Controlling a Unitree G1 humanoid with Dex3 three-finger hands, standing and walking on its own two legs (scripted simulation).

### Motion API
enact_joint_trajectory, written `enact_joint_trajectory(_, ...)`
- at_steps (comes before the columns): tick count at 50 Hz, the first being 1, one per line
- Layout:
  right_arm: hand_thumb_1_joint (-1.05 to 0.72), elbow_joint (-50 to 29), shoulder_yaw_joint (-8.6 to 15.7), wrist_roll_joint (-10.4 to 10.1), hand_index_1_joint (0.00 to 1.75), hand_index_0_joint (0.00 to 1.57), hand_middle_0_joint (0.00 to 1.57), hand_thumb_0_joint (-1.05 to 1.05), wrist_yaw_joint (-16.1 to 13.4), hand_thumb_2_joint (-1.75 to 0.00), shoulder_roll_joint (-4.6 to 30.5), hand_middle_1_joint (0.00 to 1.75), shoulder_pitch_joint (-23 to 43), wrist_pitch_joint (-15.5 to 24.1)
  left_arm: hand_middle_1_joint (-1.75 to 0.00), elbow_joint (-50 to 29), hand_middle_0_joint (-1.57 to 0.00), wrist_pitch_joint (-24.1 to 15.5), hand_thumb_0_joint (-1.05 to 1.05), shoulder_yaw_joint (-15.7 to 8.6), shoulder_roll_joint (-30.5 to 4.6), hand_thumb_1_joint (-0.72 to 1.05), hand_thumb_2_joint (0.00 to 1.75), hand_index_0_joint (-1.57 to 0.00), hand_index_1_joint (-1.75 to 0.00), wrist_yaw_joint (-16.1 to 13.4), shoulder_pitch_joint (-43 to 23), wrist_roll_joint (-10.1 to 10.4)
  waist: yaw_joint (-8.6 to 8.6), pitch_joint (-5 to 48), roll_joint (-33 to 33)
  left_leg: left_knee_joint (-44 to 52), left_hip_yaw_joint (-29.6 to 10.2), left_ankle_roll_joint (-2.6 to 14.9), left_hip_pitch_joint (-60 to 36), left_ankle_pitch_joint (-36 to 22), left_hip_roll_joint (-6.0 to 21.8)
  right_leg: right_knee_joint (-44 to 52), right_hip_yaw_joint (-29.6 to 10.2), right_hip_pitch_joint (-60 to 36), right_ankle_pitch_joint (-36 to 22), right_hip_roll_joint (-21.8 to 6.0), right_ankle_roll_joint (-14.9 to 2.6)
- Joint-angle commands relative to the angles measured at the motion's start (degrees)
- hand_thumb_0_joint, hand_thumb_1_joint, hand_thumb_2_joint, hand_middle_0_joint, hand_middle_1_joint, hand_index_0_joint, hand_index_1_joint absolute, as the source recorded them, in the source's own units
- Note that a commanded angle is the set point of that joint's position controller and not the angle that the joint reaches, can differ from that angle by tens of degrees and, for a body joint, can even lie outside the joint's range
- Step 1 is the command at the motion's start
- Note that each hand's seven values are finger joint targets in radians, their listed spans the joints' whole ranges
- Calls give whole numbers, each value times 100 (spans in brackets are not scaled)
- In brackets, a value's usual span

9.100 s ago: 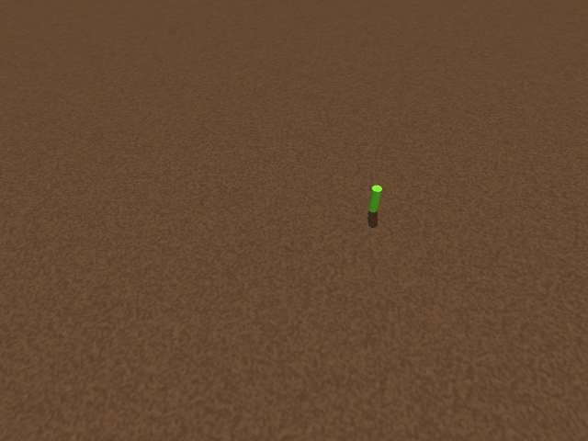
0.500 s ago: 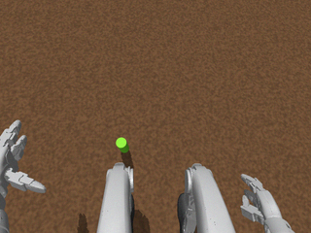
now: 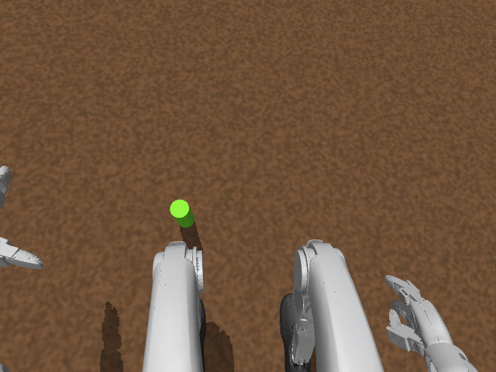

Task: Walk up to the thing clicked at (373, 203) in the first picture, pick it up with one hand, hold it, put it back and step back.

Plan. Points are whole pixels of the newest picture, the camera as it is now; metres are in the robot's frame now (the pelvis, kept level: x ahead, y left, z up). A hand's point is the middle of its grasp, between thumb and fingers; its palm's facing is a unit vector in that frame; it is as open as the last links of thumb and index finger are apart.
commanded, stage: go down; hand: left
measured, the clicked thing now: (183, 214) +0.42 +0.17 -0.38
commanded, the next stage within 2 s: approach in 1.08 s
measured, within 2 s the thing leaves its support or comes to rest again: neither
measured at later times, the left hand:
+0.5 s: hand (16, 205) +0.36 +0.37 -0.06, palm faces +0.05 -0.99 -0.11, open 17.4 cm
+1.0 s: hand (17, 196) +0.38 +0.37 -0.06, palm faces +0.04 -0.99 -0.10, open 17.5 cm
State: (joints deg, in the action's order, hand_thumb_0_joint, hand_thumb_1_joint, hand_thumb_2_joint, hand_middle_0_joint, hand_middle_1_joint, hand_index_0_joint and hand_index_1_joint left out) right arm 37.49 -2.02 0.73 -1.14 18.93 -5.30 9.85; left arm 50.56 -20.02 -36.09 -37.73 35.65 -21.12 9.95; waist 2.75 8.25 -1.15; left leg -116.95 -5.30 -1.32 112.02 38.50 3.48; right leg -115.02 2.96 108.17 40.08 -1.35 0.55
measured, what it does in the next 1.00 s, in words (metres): lowers itself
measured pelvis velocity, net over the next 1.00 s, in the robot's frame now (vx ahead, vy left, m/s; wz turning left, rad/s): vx -0.01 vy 0.00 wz -0.02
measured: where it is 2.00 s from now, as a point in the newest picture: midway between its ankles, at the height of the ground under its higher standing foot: (244, 353)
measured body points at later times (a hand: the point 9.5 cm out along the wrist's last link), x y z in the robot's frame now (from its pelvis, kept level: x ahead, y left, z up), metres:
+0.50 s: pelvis -0.01 +0.00 -0.04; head +0.19 +0.05 +0.36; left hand +0.35 +0.42 -0.05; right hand +0.16 -0.27 -0.15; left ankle +0.08 +0.13 -0.41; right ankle +0.08 -0.13 -0.41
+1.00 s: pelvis -0.01 +0.00 -0.06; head +0.19 +0.05 +0.34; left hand +0.37 +0.43 -0.05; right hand +0.15 -0.28 -0.16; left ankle +0.08 +0.13 -0.41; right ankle +0.08 -0.13 -0.41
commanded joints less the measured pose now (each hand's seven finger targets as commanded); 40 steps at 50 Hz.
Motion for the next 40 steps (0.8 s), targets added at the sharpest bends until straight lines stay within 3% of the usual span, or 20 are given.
enact_joint_trajectory(1, -87, -420, 447, 15, 30, 20, 20, 0, -107, -90, 1201, 30, -509, 209, -7, -828, -2, -355, 0, -601, -2091, -49, 7, -3, -6, 100, -807, 218, -188, 3280, 937, 1286, 207, 254, -2413, -879, -154, 1198, 51, -1469, -891, 166, -265)
enact_joint_trajectory(5, -88, -403, 444, 27, 30, 20, 20, 0, -106, -90, 1255, 30, -562, 200, -7, -865, -3, -330, 0, -677, -2300, -50, 7, -3, -6, 195, -920, 206, -207, 3598, 962, 1119, 226, 253, -2508, -1088, -160, 1084, 67, -1459, -1030, 176, -264)
enact_joint_trajectory(17, -88, -379, 380, 27, 30, 20, 20, 0, -86, -90, 1339, 30, -574, 178, -8, -717, -3, -315, 0, -792, -2508, -54, 6, -4, -6, 350, -1314, 240, -166, 3330, 1177, 973, 131, 233, -2291, -856, -150, 666, 194, -907, -909, 175, -301)
enact_joint_trajectory(23, -88, -348, 344, 43, 30, 20, 20, 0, -74, -90, 1351, 30, -559, 183, -8, -562, -3, -334, 0, -729, -2585, -55, 6, -4, -7, 413, -1614, 229, -68, 3125, 1150, 876, 131, 259, -2024, -405, -142, 602, 205, -699, -569, 185, -291)
enact_joint_trajectory(26, -88, -343, 312, 43, 30, 20, 20, 0, -70, -90, 1361, 30, -611, 170, -9, -519, -4, -343, 0, -854, -2822, -57, 6, -5, -7, 448, -1613, 227, -118, 3331, 1192, 810, 153, 257, -2024, -515, -164, 537, 211, -784, -629, 188, -294)
enact_joint_trajectory(30, -88, -300, 292, 49, 30, 20, 20, 0, -67, -90, 1343, 30, -670, 173, -9, -449, -4, -323, 0, -793, -2758, -58, 6, -5, -7, 501, -1684, 249, -30, 3211, 1084, 674, 237, 279, -1787, -552, -182, 594, 178, -833, -619, 190, -274)
enact_joint_trajectory(33, -89, -340, 275, 45, 30, 20, 20, 0, -67, -90, 1391, 30, -641, 177, -8, -459, -4, -317, 0, -935, -3018, -58, 5, -5, -7, 488, -1695, 220, -116, 3331, 1144, 617, 234, 277, -1830, -667, -184, 490, 188, -810, -713, 197, -287)
enact_joint_trajectory(35, -88, -296, 280, 50, 30, 20, 20, 0, -72, -90, 1363, 30, -688, 170, -8, -440, -4, -327, 0, -840, -2854, -57, 6, -5, -7, 536, -1747, 250, -37, 3249, 1006, 545, 253, 295, -1705, -598, -180, 560, 152, -801, -653, 200, -268)
enact_joint_trajectory(37, -88, -325, 278, 49, 30, 20, 20, 0, -75, -90, 1400, 30, -583, 191, -8, -445, -3, -353, 0, -941, -3015, -55, 6, -4, -6, 532, -1756, 240, -104, 3135, 1195, 648, 210, 289, -1714, -353, -171, 479, 207, -633, -469, 211, -293)
enact_joint_trajectory(40, -88, -304, 273, 45, 30, 20, 20, 0, -71, -90, 1407, 30, -659, 191, -8, -441, -3, -361, 0, -892, -2988, -55, 6, -5, -6, 561, -1920, 252, -5, 3137, 1174, 610, 175, 279, -1689, -378, -162, 418, 243, -573, -513, 216, -294)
